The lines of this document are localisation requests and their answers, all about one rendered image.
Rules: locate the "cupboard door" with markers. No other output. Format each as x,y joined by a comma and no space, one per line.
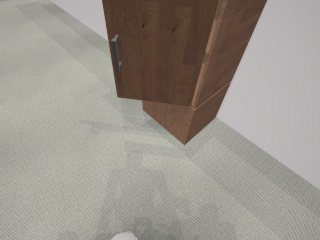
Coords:
161,46

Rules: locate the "handle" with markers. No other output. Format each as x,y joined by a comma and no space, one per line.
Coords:
117,64

